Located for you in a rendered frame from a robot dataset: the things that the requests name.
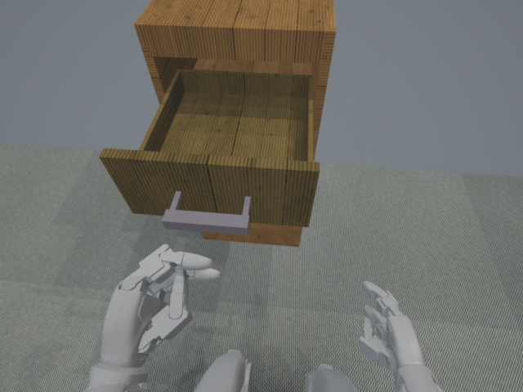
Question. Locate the handle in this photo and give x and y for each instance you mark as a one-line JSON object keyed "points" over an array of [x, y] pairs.
{"points": [[209, 222]]}

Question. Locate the drawer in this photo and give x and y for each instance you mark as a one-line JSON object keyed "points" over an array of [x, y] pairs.
{"points": [[219, 136]]}

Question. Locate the left robot hand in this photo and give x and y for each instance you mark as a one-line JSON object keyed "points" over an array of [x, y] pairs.
{"points": [[126, 340]]}

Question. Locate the robot left thigh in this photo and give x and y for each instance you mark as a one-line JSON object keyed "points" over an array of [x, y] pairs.
{"points": [[228, 373]]}

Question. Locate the right robot forearm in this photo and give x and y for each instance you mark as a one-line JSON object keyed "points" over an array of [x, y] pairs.
{"points": [[416, 378]]}

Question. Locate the right robot hand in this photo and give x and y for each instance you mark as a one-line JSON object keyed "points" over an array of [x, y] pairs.
{"points": [[397, 343]]}

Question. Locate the cabinet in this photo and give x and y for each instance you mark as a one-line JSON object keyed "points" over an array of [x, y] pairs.
{"points": [[256, 36]]}

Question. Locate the left robot forearm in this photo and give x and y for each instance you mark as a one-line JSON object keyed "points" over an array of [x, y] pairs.
{"points": [[109, 378]]}

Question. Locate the left robot shin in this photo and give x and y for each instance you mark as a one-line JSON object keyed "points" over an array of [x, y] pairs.
{"points": [[235, 352]]}

